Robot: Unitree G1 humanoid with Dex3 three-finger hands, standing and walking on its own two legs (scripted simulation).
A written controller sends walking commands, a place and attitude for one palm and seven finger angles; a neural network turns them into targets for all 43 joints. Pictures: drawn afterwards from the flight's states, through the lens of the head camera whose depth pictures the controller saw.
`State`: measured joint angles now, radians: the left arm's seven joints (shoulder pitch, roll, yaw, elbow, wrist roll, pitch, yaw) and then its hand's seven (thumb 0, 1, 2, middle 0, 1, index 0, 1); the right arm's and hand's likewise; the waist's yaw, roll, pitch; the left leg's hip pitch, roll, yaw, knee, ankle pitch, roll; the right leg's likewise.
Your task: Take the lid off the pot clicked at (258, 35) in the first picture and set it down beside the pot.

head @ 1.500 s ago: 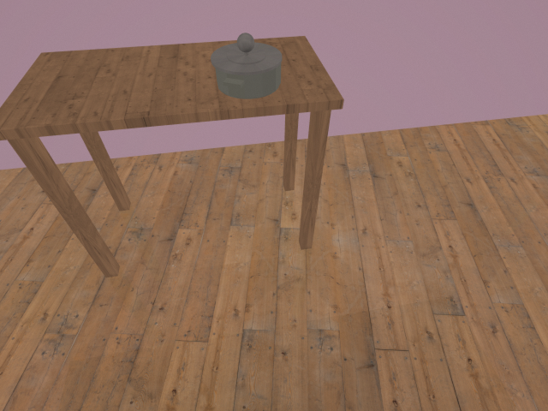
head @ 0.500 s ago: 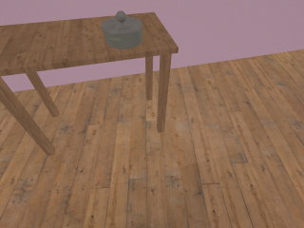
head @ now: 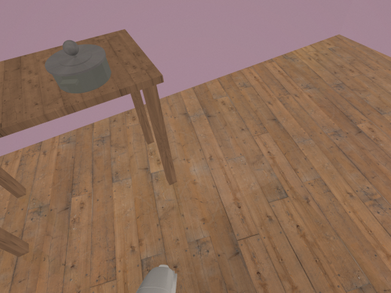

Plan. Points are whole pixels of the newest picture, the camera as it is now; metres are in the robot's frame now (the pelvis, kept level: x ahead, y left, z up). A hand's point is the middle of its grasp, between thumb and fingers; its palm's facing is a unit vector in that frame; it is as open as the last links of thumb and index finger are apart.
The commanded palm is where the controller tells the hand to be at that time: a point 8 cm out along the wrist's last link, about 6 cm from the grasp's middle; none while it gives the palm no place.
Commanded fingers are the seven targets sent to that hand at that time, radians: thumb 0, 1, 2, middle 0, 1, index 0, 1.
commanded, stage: walk to a spot facing it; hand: left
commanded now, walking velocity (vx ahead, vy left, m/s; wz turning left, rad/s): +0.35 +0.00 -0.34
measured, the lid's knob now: (70, 47) +0.80 +0.52 +0.10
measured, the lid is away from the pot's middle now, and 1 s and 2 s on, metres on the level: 0.00 0.00 0.00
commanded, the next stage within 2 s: turn to face it in 0.54 s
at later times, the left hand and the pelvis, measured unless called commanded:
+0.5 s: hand (120, 229) +0.30 +0.27 -0.18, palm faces -0.14 -0.97 -0.19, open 7.4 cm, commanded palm none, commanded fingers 0.00 0.90 0.90 -0.20 -0.30 -0.20 -0.30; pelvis +0.21 +0.08 -0.01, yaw -16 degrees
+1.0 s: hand (170, 180) +0.46 +0.15 -0.17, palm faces -0.28 -0.95 -0.14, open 7.3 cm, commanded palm none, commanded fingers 0.00 0.90 0.90 -0.20 -0.30 -0.20 -0.30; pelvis +0.30 +0.05 -0.01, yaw -16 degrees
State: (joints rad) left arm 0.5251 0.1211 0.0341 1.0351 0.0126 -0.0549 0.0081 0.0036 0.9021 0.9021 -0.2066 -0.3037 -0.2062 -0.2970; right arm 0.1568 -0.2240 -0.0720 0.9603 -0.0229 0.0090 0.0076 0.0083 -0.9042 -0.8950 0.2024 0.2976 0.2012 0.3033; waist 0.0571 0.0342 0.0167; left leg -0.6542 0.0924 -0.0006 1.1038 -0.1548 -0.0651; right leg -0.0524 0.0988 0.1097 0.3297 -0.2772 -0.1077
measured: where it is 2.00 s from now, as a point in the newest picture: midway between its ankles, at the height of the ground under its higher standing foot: (196, 287)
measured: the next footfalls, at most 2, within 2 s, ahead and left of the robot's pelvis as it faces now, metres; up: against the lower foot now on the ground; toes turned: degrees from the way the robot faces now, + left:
left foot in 0.28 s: +0.26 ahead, +0.12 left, +0.00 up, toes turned -4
right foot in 0.86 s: +0.32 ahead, -0.07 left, +0.00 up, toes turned -27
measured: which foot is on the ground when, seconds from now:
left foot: up 0.00-0.26, down 0.28-0.90, up 0.92-1.00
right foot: down 0.00-0.26, up 0.28-0.84, down 0.86-1.00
